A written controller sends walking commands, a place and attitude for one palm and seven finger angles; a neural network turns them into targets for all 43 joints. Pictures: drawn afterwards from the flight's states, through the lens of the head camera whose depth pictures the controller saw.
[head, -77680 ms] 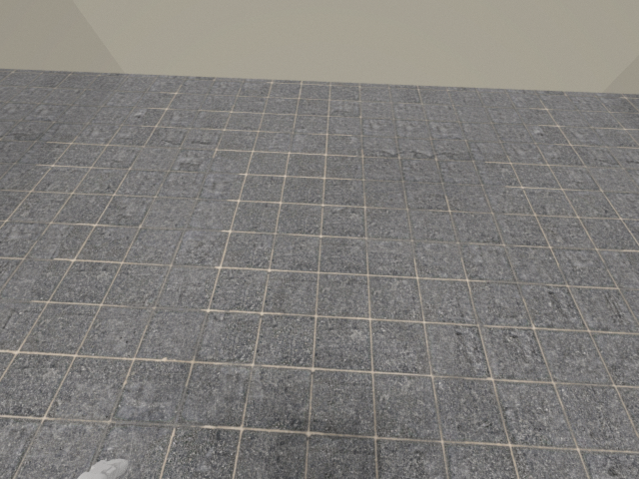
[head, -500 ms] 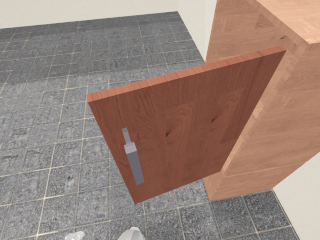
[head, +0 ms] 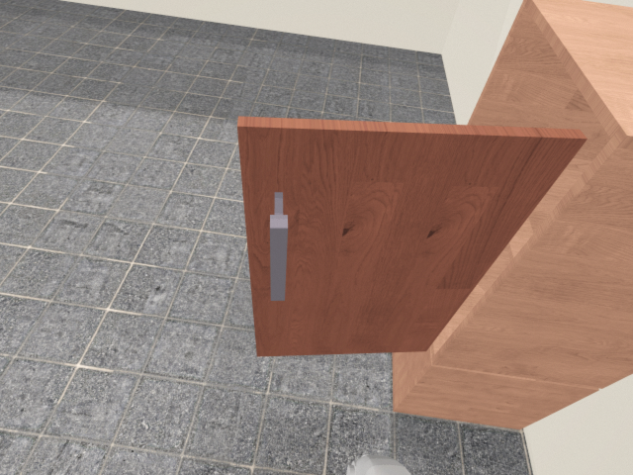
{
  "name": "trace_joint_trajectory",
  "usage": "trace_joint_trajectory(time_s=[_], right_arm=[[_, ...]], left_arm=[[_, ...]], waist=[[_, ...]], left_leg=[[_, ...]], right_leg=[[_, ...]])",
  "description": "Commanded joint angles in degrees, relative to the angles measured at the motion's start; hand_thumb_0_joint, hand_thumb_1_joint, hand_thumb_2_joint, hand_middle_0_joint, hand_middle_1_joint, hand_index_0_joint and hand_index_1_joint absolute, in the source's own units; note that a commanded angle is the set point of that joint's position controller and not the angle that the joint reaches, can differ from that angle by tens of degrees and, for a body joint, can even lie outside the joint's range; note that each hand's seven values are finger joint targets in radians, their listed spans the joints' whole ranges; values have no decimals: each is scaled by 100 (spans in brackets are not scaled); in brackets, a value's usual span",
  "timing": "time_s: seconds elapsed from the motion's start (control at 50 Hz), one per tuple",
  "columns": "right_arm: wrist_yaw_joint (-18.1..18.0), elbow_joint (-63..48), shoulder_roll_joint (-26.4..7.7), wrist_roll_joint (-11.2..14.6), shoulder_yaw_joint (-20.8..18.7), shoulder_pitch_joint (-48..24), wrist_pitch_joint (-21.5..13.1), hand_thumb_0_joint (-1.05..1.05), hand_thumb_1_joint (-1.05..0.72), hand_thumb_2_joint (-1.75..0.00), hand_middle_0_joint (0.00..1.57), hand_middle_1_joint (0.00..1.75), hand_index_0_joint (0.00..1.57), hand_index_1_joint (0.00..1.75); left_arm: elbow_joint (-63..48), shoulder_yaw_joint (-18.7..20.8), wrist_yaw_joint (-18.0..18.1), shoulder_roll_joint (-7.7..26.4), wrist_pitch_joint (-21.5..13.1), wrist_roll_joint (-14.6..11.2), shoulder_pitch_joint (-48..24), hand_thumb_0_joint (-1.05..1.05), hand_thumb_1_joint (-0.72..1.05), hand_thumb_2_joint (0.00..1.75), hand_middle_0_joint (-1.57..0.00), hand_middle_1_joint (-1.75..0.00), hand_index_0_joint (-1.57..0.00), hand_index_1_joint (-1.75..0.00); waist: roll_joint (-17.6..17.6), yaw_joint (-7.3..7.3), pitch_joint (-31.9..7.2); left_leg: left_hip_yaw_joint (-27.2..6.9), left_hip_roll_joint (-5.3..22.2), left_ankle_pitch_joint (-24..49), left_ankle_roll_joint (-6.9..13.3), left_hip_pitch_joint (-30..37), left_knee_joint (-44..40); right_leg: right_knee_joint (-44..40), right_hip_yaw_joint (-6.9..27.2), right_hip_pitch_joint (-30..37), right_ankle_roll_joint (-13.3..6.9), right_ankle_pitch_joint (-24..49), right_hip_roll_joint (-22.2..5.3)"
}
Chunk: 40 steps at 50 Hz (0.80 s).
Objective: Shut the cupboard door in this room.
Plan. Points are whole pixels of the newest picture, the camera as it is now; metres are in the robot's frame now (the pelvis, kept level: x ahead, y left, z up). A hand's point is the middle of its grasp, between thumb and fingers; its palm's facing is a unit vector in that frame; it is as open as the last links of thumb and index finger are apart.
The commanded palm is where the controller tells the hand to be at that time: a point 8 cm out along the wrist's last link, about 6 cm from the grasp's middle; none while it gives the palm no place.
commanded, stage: shuffle to correct the standing spot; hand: left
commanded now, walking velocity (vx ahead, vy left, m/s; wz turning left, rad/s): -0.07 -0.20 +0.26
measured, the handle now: (278, 250) +0.37 +0.08 +0.07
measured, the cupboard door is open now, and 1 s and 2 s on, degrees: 100 100 100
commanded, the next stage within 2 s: come to a stop and stand still in 0.42 s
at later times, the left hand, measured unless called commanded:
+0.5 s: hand out of the picture -0.08 +0.04 -0.19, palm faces +0.13 -0.98 -0.13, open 7.3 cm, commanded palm none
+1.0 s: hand out of the picture -0.12 -0.04 -0.17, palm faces +0.18 -0.97 -0.14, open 7.3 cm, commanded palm none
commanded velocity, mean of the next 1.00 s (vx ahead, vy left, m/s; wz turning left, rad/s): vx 0.02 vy -0.03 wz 0.06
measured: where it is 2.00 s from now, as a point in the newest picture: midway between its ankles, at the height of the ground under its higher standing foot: outside the picture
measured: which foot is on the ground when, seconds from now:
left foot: down 0.00-0.22, up 0.24-0.46, down 0.48-1.00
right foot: up 0.00-0.20, down 0.22-0.48, up 0.50-0.76, down 0.78-1.00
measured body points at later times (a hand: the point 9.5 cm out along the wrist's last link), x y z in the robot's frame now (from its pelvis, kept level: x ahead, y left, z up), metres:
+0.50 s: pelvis -0.08 -0.12 -0.01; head -0.06 -0.09 +0.44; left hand -0.08 +0.10 -0.18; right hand -0.02 -0.36 -0.15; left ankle -0.09 -0.06 -0.74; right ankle -0.06 -0.23 -0.73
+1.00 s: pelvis -0.08 -0.18 +0.00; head -0.07 -0.18 +0.45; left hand -0.13 +0.01 -0.16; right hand -0.05 -0.41 -0.16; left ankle -0.08 -0.08 -0.74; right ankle -0.08 -0.31 -0.73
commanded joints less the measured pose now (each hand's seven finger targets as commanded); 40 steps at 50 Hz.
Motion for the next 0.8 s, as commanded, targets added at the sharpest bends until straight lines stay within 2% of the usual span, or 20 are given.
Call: trace_joint_trajectory(time_s=[0.0,0.1,0.14,0.16,0.2,0.22,0.24,0.3,0.38,0.42,0.46,0.48,0.52,0.58,0.64,0.7,0.72,0.74,0.76,0.78], right_arm=[[-54,-274,-1270,-16,-314,125,-116,0,-90,-90,20,30,20,30],[29,-295,-1495,-67,-476,215,-28,0,-90,-90,20,30,20,30],[45,-364,-1592,-45,-527,56,3,0,-90,-90,20,30,20,30],[55,-388,-1479,-12,-522,62,19,0,-90,-90,20,30,20,30],[90,-522,-634,46,-393,267,28,0,-90,-90,20,30,20,30],[87,-664,-601,65,-360,11,62,0,-90,-90,20,30,20,30],[44,-593,-697,52,-408,-160,157,0,-90,-90,20,30,20,30],[82,-297,-729,61,-387,178,131,0,-90,-90,20,30,20,30],[40,-119,-447,38,-237,301,31,0,-90,-90,20,30,20,30],[11,77,-458,36,-170,728,-63,0,-90,-90,20,30,20,30],[-59,36,-1219,-50,-280,858,-128,0,-90,-90,20,30,20,30],[-128,60,-1305,-60,-300,934,-131,0,-90,-90,20,30,20,30],[-159,29,-1067,-36,-230,431,-186,0,-90,-90,20,30,20,30],[-47,-31,-725,8,-111,82,-309,0,-90,-90,20,30,20,30],[34,191,-762,8,-146,493,-285,0,-90,-90,20,30,20,30],[64,321,-700,71,-139,678,-225,0,-90,-90,20,30,20,30],[72,324,-572,106,-100,661,-237,0,-90,-90,20,30,20,30],[83,247,-330,151,-59,598,-257,0,-90,-90,20,30,20,30],[122,100,-194,147,-41,444,-248,0,-90,-90,20,30,20,30],[150,51,-320,95,-78,323,-218,0,-90,-90,20,30,20,30]], left_arm=[[-394,108,9,318,-113,-6,-90,0,90,90,-20,-30,-20,-30],[-457,104,-33,235,-236,-51,-203,0,90,90,-20,-30,-20,-30],[-341,122,-43,276,-308,-80,246,0,90,90,-20,-30,-20,-30],[-238,143,-34,410,-354,-60,536,0,90,90,-20,-30,-20,-30],[-214,220,59,1075,-425,73,753,0,90,90,-20,-30,-20,-30],[-333,150,47,1105,-382,107,683,0,90,90,-20,-30,-20,-30],[-343,136,56,1065,-390,98,438,0,90,90,-20,-30,-20,-30],[-464,3,126,595,-367,122,-300,0,90,90,-20,-30,-20,-30],[-264,2,128,598,-328,62,109,0,90,90,-20,-30,-20,-30],[-160,-16,120,443,-302,-18,221,0,90,90,-20,-30,-20,-30],[-201,-76,56,31,-273,-50,682,0,90,90,-20,-30,-20,-30],[-291,-34,36,304,-229,40,251,0,90,90,-20,-30,-20,-30],[-179,57,23,401,-219,36,111,0,90,90,-20,-30,-20,-30],[116,-79,-15,-36,-306,11,369,0,90,90,-20,-30,-20,-30],[126,-178,-7,-266,-462,14,125,0,90,90,-20,-30,-20,-30],[332,-176,21,-270,-586,26,469,0,90,90,-20,-30,-20,-30],[422,-157,59,-148,-634,22,710,0,90,90,-20,-30,-20,-30],[504,-128,110,110,-679,24,945,0,90,90,-20,-30,-20,-30],[505,-69,109,495,-680,-4,1090,0,90,90,-20,-30,-20,-30],[474,-45,100,611,-722,-11,939,0,90,90,-20,-30,-20,-30]], waist=[[1053,-118,135],[1588,-263,-79],[1523,-58,-464],[1129,51,-573],[-1278,100,-488],[-1057,241,-579],[-1815,208,-412],[-1153,-187,-5],[-621,-91,-109],[-226,-256,-171],[1768,-207,-209],[1358,-391,-50],[1487,-124,172],[1148,87,69],[1210,-104,139],[599,62,142],[268,171,119],[-367,251,253],[-843,268,307],[-1054,261,119]], left_leg=[[-1079,1446,2692,749,-256,-1328],[-1555,1335,2028,689,-112,-1245],[-1507,1140,1839,461,-298,-876],[-1315,845,1377,251,-660,-511],[-97,-294,-1310,-241,-2003,1437],[-252,-304,-1945,-98,-1764,2526],[-276,-233,-1888,-76,-1798,3098],[0,-185,-1122,-116,-1419,3245],[323,-213,-409,-99,-366,807],[89,33,493,-53,532,-763],[-2630,2124,876,863,653,-1663],[-2983,2401,1358,1201,255,-1841],[-2276,1985,955,1074,-553,-1902],[-975,1171,196,765,-774,-2022],[-1005,1095,-424,800,-494,-1962],[-896,778,-1239,524,-949,-1491],[-611,467,-1160,312,-1162,-1028],[-94,-29,-880,79,-1498,-125],[187,-183,-931,-69,-1548,400],[84,-121,-881,-117,-1332,769]], right_leg=[[-206,110,71,144,80,-189],[-2184,-221,782,78,-355,-54],[-3339,-305,1540,18,298,39],[-4149,-362,2140,28,955,10],[-4682,1119,2700,-596,2363,-1671],[-4697,1151,1850,-1002,2268,-1968],[-4916,1356,1382,-1104,1929,-1641],[-4742,541,949,-1228,1785,-1134],[-4362,548,963,-1192,1568,-947],[-3828,526,700,-893,963,-786],[-2023,-115,-254,-285,-598,26],[-844,178,-316,-220,-799,64],[-18,598,-150,-182,-314,-100],[-599,180,535,-148,122,-117],[-2100,-292,963,-154,-332,-95],[-3744,-431,2100,-118,384,45],[-4206,-95,2510,-155,478,-163],[-4747,1039,2528,-420,17,-905],[-5304,1993,2110,-800,-166,-1745],[-5475,2319,1794,-1050,-223,-1914]])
